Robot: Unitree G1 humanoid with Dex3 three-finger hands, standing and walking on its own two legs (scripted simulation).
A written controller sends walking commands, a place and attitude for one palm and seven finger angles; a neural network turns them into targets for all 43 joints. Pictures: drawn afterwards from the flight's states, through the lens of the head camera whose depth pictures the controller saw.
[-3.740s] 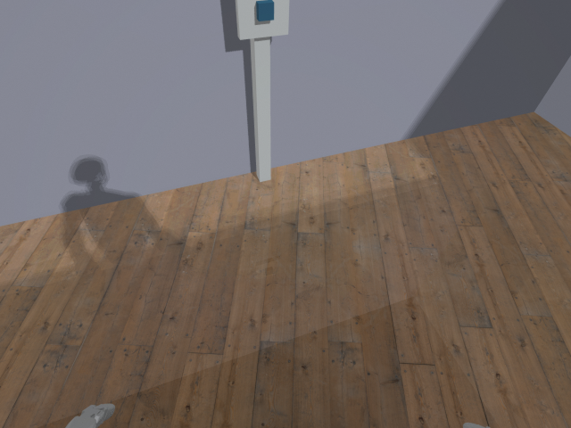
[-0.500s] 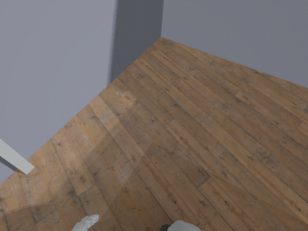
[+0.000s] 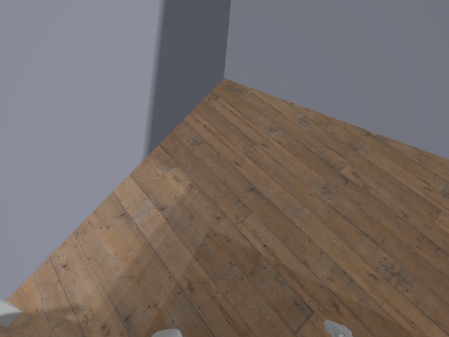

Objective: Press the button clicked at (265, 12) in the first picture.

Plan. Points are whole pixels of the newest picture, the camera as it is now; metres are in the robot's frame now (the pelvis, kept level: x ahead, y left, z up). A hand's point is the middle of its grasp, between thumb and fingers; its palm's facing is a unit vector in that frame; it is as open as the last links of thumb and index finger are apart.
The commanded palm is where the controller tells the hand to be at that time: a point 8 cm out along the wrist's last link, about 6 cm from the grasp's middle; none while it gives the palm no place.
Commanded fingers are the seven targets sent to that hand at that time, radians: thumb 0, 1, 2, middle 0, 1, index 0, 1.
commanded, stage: walk to a spot facing it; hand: left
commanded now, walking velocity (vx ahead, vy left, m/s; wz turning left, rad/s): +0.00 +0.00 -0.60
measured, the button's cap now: out of the picture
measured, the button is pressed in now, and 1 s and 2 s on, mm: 0 0 0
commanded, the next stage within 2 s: turn to face it in 0.22 s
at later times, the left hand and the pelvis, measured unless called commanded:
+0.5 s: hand (182, 264) +0.28 +0.12 -0.14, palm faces -0.23 -0.94 -0.27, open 7.4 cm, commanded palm none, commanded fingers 0.00 0.90 0.90 -0.20 -0.30 -0.20 -0.30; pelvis +0.11 -0.03 +0.00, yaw -12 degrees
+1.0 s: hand (119, 323) +0.15 +0.22 -0.16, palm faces +0.14 -0.96 -0.23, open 7.4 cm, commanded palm none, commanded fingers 0.00 0.90 0.90 -0.20 -0.30 -0.20 -0.30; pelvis +0.10 +0.00 +0.01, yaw +5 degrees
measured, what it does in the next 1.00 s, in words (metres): walks ahead: right foot, then left foot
